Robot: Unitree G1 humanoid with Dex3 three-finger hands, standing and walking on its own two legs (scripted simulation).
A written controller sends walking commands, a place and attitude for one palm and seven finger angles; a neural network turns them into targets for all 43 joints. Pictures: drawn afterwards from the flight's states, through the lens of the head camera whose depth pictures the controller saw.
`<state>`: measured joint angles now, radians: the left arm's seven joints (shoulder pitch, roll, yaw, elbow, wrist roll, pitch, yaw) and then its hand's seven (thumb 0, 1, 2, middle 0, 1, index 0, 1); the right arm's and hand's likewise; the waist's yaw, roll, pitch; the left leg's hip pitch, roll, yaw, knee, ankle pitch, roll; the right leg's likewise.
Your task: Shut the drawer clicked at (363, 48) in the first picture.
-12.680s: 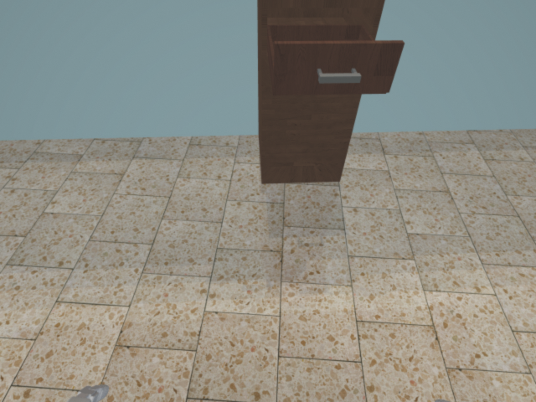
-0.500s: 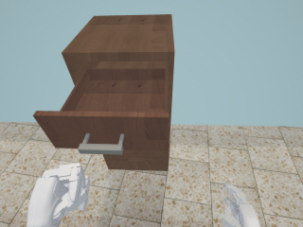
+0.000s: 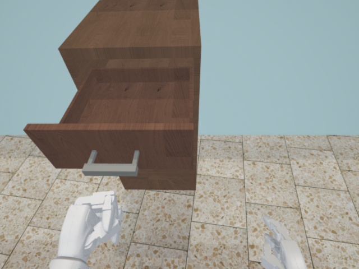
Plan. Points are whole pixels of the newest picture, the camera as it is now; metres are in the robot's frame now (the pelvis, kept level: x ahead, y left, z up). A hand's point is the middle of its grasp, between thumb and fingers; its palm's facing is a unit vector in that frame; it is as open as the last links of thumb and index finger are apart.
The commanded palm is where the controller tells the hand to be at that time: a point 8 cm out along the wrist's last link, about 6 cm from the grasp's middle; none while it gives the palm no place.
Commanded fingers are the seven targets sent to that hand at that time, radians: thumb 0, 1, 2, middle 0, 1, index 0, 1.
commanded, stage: bring the fist close to the handle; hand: left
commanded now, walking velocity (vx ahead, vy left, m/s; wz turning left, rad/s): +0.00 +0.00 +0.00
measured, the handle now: (112, 162) +0.35 +0.19 +0.05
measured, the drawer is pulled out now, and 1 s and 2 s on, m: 0.30 0.30 0.23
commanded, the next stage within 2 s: push the drawer shut in 0.96 s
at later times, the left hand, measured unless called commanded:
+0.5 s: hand (119, 209) +0.23 +0.14 +0.06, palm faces +0.04 -1.00 -0.04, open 3.3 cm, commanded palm +0.21 +0.19 +0.05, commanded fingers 0.00 0.90 0.90 -1.40 -1.60 -1.40 -1.60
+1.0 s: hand (127, 210) +0.24 +0.13 +0.03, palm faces -0.02 -1.00 -0.03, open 3.3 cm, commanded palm +0.22 +0.20 +0.05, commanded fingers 0.00 0.90 0.90 -1.40 -1.60 -1.40 -1.60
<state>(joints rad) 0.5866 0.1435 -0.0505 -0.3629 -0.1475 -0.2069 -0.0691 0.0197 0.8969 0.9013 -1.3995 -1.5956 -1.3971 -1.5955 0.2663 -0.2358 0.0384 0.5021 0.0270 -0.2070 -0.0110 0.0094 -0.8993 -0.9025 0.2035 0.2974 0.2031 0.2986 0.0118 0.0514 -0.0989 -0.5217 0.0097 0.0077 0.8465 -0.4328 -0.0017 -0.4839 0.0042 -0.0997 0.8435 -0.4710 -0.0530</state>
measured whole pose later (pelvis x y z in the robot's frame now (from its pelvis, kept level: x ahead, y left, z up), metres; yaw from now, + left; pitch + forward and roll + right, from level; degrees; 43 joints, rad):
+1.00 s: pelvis -0.01 +0.01 -0.02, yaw -1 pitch +12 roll +0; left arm 0.34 0.14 -0.05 -0.07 -0.13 -0.30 -0.01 0.02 0.90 0.90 -1.40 -1.60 -1.40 -1.60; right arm 0.25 -0.24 0.03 0.48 0.02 -0.09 -0.01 0.01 -0.90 -0.90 0.20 0.30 0.20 0.30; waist -0.02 0.03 -0.12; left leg -0.72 0.01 0.02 0.99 -0.48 0.02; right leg -0.68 0.00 -0.08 0.97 -0.51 -0.04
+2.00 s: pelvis -0.02 +0.01 -0.01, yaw -1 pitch +12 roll +0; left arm -0.23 0.20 0.09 0.50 -0.16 -0.37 -0.01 0.07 0.83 0.91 -1.40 -1.60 -1.43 -1.60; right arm 0.23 -0.25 0.03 0.62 0.03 -0.07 -0.02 0.01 -0.90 -0.90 0.20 0.30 0.20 0.30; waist -0.05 0.03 -0.09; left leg -0.72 0.02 0.02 0.94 -0.43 0.01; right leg -0.69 0.01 -0.09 0.92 -0.45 -0.05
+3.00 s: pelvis -0.02 +0.02 -0.02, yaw -3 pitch +18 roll -1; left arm -0.76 0.32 0.32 1.08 -0.06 -0.47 -0.02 0.07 0.82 0.90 -1.40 -1.60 -1.44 -1.60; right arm 0.35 -0.25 0.02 0.66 -0.01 0.02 0.01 0.00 -0.90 -0.90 0.20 0.30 0.20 0.30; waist -0.16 0.02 -0.10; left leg -0.87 0.03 0.04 0.99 -0.44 0.03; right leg -0.83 0.02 -0.06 0.95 -0.44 -0.03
